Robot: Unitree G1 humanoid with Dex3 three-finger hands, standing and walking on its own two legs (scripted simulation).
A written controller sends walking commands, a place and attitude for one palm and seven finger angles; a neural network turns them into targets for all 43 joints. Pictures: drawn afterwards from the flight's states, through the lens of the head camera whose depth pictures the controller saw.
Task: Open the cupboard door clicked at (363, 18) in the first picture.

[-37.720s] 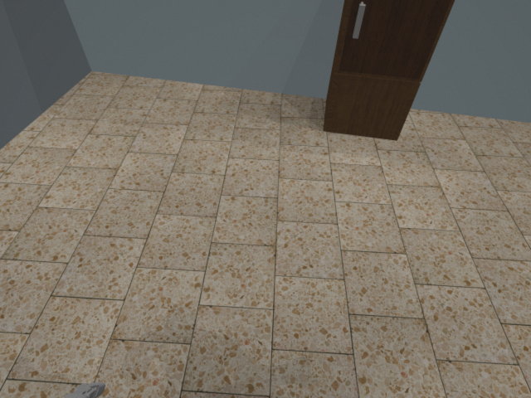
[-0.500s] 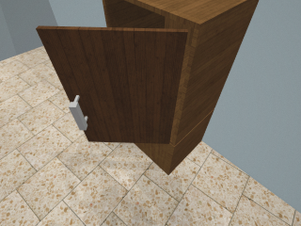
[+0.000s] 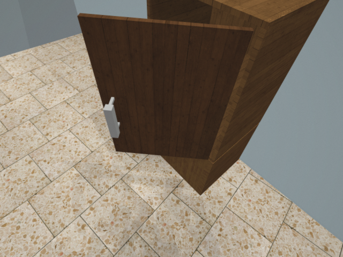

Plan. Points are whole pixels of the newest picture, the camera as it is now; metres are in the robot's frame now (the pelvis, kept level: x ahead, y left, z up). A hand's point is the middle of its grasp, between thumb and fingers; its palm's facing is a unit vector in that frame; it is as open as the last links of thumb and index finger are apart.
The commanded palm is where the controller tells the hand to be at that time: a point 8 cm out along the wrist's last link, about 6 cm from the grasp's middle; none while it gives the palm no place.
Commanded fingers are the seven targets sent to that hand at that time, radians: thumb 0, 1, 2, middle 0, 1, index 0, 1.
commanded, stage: come to a stop and stand still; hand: left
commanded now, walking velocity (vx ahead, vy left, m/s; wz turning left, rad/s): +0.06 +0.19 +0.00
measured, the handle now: (113, 117) +0.55 +0.25 -0.07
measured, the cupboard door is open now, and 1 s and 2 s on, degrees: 44 44 44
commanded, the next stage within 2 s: look again from close up in 1.52 s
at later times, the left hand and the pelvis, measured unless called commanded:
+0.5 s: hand out of the picture +0.07 +0.19 -0.17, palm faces +0.01 -0.98 -0.20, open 7.2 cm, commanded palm none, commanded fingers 0.00 0.90 0.90 -0.20 -0.30 -0.20 -0.30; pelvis -0.01 +0.02 +0.00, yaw +0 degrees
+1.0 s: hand out of the picture -0.02 +0.15 -0.17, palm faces +0.01 -0.98 -0.20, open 7.3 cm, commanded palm none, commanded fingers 0.00 0.90 0.90 -0.20 -0.30 -0.20 -0.30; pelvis +0.00 -0.02 +0.01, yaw +0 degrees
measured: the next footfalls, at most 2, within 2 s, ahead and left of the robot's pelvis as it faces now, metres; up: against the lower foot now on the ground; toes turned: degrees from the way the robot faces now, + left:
right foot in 0.42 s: +0.02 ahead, -0.11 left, +0.00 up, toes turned -1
